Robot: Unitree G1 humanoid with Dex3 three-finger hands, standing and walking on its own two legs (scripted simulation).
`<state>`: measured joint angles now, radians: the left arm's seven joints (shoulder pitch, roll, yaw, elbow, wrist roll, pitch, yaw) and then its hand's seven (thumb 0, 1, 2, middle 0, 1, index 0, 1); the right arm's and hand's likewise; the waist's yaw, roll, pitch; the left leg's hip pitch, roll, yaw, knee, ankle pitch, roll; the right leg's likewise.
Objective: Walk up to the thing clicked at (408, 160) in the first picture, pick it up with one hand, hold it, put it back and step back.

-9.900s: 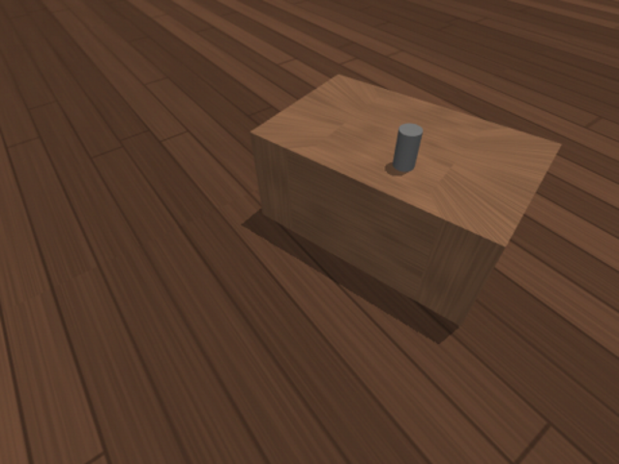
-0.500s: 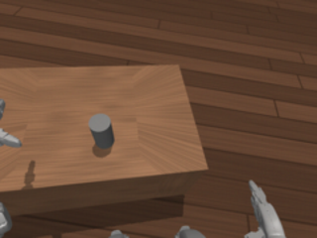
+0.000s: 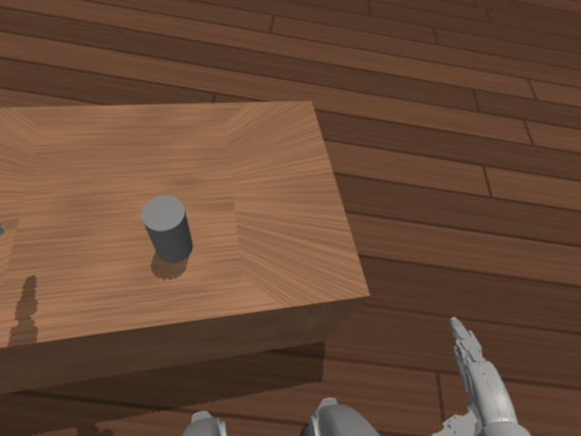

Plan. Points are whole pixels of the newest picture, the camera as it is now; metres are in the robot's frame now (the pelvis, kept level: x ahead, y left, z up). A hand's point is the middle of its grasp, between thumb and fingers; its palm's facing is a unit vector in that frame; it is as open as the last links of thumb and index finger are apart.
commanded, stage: approach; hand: left
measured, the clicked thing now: (169, 231) +0.52 +0.16 -0.19
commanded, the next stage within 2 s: close in in 0.58 s
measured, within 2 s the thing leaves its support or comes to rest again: neither
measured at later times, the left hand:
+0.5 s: hand (84, 221) +0.49 +0.27 -0.07, palm faces +0.08 -0.99 +0.07, open 17.5 cm
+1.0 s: hand (152, 232) +0.53 +0.19 -0.19, palm faces +0.07 -1.00 +0.04, open 17.7 cm
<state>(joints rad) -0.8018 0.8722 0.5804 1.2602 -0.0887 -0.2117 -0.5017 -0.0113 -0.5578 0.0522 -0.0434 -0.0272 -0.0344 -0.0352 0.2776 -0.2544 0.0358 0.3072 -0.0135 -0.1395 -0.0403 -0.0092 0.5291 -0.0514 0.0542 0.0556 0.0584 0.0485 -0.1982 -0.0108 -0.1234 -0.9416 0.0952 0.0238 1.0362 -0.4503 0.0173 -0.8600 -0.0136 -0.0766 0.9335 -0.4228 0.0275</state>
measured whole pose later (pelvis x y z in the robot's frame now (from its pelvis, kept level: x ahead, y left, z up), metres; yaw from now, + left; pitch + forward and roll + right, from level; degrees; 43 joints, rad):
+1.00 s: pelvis -0.06 -0.01 -0.16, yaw -4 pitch +35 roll -8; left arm -0.96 0.85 0.58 1.27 0.04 -0.55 -0.21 -0.01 -0.60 0.01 -0.06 -0.05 -0.06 -0.04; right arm 0.40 -0.33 -0.08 -0.34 -0.08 -0.10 0.08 -0.01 0.52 -0.05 0.06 0.06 0.07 0.05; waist -0.49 -0.07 -0.15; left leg -1.75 0.12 -0.06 1.71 -0.59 0.01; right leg -1.65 -0.01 -0.11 1.62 -0.58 0.01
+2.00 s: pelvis -0.04 -0.01 -0.15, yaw -4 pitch +36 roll -7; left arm -0.97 0.73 0.51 1.27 0.05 -0.54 -0.05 -0.01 -0.41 0.28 -0.58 -0.46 -0.60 -0.44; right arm 0.41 -0.34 -0.08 -0.43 -0.07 -0.02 0.11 -0.01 0.50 -0.05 0.06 0.06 0.07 0.05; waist -0.47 -0.04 -0.15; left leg -1.70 0.12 -0.04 1.68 -0.62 0.02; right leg -1.62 -0.01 -0.09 1.60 -0.61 0.01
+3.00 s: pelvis -0.04 -0.01 -0.11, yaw -3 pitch +33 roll -6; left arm -1.01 0.68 0.46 1.29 0.06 -0.49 -0.03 0.00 -0.58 1.10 -0.71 -1.11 -0.73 -1.11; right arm 0.37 -0.30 -0.04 -0.29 -0.07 0.02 0.08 -0.01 0.52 -0.05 0.06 0.06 0.06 0.05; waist -0.42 -0.01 -0.15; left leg -1.53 0.11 -0.02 1.53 -0.58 0.02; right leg -1.45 0.00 -0.08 1.45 -0.57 0.02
